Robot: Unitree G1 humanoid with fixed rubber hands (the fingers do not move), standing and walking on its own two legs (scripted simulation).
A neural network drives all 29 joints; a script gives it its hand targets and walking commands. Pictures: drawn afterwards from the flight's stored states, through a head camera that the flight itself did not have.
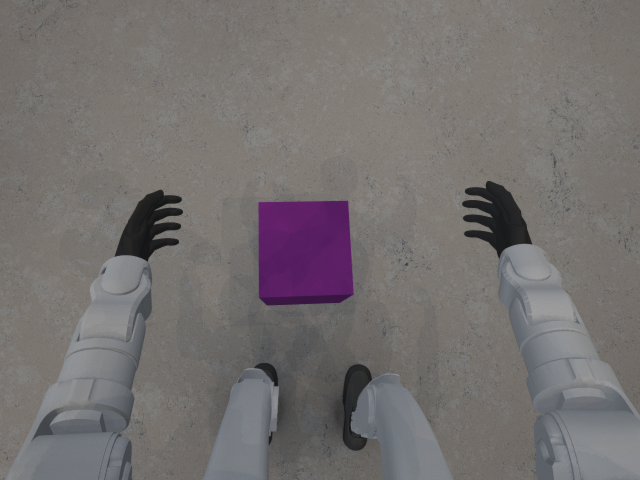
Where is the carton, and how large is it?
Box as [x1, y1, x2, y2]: [259, 201, 353, 304]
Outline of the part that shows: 347,201 259,202 259,297 266,304 339,302 353,293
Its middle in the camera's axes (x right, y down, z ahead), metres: -0.04 +0.04 +0.96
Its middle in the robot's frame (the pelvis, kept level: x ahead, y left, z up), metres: +0.47 +0.03 -0.57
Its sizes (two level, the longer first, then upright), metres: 0.210 0.200 0.250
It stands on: the floor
